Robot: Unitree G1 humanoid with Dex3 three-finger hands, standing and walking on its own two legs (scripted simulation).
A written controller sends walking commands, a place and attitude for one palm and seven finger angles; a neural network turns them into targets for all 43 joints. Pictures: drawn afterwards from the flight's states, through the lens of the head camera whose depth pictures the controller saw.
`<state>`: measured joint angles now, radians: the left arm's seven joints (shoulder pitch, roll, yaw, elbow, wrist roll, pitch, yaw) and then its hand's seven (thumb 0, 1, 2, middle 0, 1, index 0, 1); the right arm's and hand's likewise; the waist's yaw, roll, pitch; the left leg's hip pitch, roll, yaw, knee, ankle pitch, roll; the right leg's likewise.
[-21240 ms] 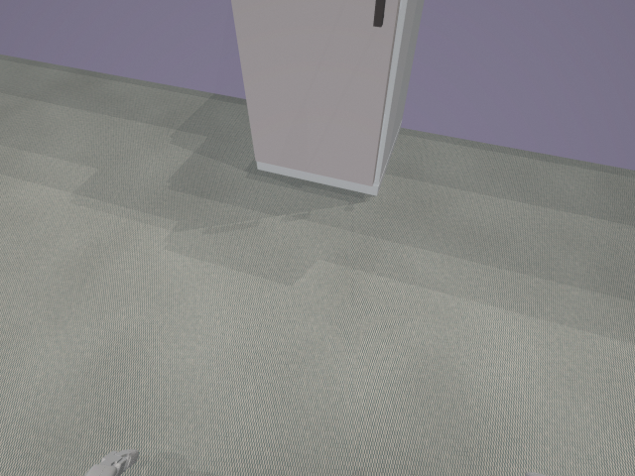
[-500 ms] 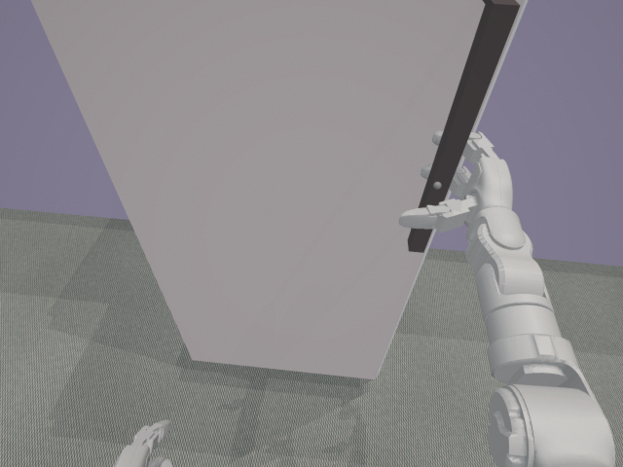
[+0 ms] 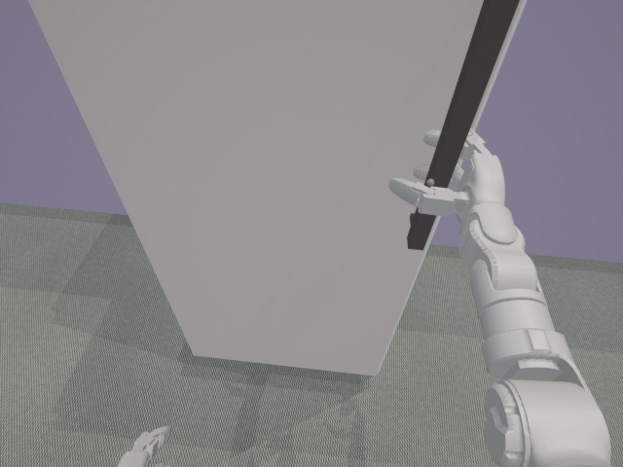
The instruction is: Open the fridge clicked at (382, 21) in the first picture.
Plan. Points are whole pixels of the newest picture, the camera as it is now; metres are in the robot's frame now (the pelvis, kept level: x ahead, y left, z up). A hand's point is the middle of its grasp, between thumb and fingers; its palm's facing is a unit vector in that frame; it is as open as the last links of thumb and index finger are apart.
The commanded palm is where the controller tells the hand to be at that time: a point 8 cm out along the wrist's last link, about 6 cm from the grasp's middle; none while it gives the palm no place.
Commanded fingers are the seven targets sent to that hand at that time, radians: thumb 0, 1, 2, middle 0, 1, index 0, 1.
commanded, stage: grip the handle and tug to test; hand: right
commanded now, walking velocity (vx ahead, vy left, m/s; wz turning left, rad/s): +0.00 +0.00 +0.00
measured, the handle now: (444, 142) +0.49 -0.13 +0.19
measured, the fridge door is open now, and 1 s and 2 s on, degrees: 0 2 26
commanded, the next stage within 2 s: pull the door a little, standing still in 1.02 s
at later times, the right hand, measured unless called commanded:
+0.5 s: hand (429, 180) +0.44 -0.11 +0.17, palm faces +0.04 +1.00 +0.02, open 5.8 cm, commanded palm +0.40 -0.16 +0.17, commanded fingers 0.00 -0.90 -0.90 0.45 1.40 0.45 1.40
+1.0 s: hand (428, 189) +0.42 -0.11 +0.17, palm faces +0.03 +1.00 +0.02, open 6.0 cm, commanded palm +0.37 -0.16 +0.17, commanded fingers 0.00 -0.90 -0.90 0.45 1.40 0.45 1.40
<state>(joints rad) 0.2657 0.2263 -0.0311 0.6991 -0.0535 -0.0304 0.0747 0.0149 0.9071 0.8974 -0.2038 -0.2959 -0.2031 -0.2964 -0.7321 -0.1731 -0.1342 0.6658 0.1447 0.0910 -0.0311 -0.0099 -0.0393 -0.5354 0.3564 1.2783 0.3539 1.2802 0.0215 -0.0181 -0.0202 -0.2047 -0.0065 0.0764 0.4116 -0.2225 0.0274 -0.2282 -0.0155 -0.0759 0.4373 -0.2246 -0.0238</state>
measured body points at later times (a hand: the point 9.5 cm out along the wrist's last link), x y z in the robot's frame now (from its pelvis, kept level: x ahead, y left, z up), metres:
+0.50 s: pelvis +0.01 +0.00 +0.00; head +0.00 +0.01 +0.45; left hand +0.13 +0.25 -0.11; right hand +0.43 -0.16 +0.17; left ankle +0.00 +0.10 -0.74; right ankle +0.00 -0.10 -0.74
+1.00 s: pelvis +0.03 +0.01 +0.00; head +0.02 +0.02 +0.45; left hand +0.17 +0.25 -0.10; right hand +0.41 -0.16 +0.17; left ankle +0.00 +0.10 -0.74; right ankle +0.00 -0.10 -0.74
